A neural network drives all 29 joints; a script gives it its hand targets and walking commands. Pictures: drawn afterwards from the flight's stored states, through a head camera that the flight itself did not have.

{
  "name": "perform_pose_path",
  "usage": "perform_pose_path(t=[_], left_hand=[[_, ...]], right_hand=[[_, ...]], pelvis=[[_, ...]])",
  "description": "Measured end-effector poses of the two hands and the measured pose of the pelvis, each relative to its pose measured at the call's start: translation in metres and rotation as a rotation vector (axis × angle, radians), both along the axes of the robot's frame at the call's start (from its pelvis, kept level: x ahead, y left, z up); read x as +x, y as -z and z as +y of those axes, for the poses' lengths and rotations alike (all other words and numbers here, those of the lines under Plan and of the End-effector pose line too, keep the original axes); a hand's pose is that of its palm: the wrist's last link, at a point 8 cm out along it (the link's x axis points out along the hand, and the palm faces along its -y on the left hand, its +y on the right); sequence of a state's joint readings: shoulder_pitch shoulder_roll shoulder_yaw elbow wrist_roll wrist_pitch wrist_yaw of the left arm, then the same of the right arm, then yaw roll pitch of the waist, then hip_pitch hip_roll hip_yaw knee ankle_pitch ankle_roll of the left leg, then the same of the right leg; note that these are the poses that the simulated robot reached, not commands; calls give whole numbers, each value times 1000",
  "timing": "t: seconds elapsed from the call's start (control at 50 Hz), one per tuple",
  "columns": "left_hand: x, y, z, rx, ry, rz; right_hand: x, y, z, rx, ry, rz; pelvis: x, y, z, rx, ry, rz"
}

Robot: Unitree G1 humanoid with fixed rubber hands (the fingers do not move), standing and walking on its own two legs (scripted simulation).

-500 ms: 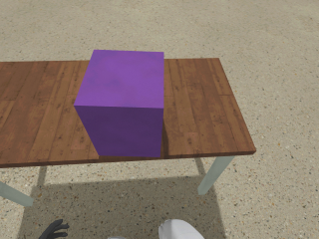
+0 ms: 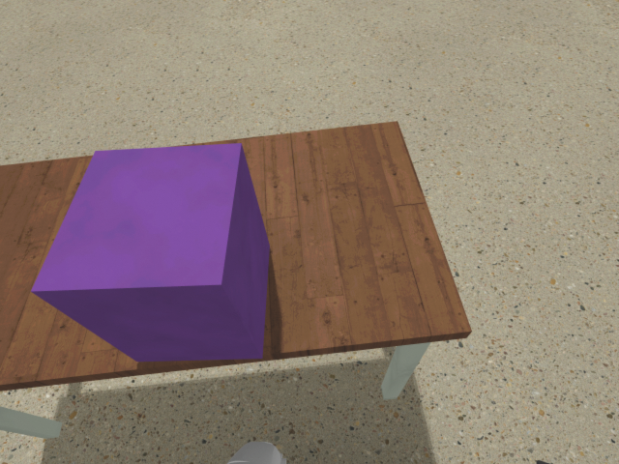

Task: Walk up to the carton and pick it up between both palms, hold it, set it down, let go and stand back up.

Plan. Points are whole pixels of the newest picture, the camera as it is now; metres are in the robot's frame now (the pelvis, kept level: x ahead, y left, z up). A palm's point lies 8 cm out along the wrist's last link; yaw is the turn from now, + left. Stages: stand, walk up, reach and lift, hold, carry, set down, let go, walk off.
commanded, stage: walk up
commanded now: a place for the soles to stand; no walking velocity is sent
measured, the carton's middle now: (184, 262) +0.39 +0.19 +0.00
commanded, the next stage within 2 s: none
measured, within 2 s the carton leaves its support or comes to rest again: neither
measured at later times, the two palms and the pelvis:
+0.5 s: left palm (77, 420) +0.20 +0.35 -0.10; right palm out of the picture +0.11 -0.26 -0.13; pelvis +0.04 +0.05 +0.00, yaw +1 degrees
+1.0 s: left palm out of the picture +0.04 +0.33 -0.08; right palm out of the picture +0.05 -0.28 -0.14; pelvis -0.03 +0.01 +0.00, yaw +4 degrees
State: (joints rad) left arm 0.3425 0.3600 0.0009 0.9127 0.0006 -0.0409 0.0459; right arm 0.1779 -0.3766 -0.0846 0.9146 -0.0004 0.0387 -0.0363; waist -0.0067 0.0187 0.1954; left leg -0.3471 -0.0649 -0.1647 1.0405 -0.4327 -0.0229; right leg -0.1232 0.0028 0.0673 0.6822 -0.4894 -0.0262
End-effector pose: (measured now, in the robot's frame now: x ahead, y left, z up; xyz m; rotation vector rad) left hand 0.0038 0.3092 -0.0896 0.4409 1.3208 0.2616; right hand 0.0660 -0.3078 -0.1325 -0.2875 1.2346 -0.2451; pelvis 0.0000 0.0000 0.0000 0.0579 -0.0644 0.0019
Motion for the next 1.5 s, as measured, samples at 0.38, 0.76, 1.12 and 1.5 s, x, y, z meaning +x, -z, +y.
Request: perform_pose_path(t=[0.38,0.76,1.12,1.5], left_hand=[[171,19,46,-75,93,-234],[104,-12,13,36,35,-163],[2,0,33,-5,-16,-219],[-173,26,68,-148,-80,-124]], right_hand=[[62,-15,59,-51,-35,10],[51,13,26,57,-54,-12],[-49,4,40,7,-71,-3],[-173,-50,75,-81,-84,-111]], pelvis=[[44,1,62,-60,-11,34],[16,-2,11,39,-35,-41],[-65,6,32,-7,-80,-66],[-195,-8,80,-64,-87,-67]])
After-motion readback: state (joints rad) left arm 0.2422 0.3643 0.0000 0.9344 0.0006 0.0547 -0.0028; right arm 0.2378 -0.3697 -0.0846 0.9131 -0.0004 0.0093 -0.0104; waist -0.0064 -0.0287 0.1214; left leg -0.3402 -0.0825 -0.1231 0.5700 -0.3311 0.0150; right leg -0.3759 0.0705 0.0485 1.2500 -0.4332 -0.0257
